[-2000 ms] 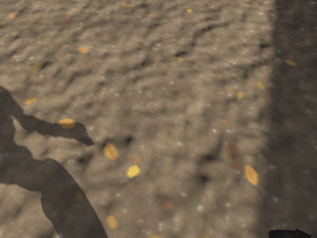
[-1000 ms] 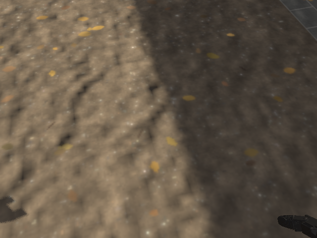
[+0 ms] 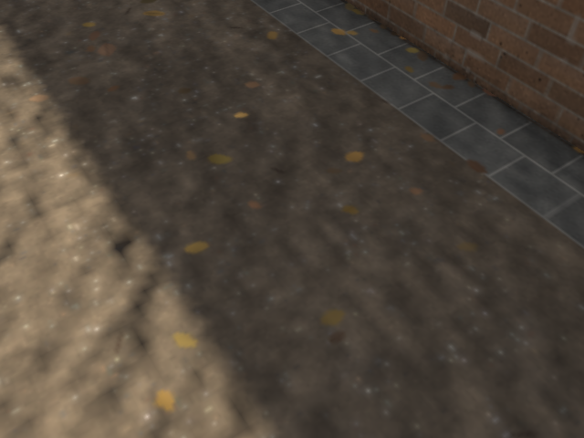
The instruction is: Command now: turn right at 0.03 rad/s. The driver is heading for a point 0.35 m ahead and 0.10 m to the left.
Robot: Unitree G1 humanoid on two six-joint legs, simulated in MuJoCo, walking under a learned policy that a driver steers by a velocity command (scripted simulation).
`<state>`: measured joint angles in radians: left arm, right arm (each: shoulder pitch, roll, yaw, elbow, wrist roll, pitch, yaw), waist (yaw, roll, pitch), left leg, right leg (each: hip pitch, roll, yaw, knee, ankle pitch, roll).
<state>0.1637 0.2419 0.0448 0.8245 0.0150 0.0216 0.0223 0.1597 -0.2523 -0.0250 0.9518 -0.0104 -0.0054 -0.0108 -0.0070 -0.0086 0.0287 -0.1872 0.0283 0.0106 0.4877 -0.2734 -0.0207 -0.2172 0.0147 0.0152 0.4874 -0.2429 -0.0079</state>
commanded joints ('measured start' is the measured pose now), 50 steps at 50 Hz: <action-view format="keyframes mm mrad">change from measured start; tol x2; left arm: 1 -27 101 28 -27 -3 -16 6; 23 24 96 15 191 -12 -23 21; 50 69 63 -7 284 -16 -20 24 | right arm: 1 -17 -121 -20 -26 0 -10 -11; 25 46 -92 -4 78 5 -3 -24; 50 146 -55 5 112 8 -4 -31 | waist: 1 -4 27 -21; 9 -4 4 -16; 50 8 10 13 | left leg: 1 -47 45 -50 -108 68 26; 50 -42 -2 -21 -107 113 34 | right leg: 1 38 -50 55 -73 115 -19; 50 23 -38 11 -88 123 -4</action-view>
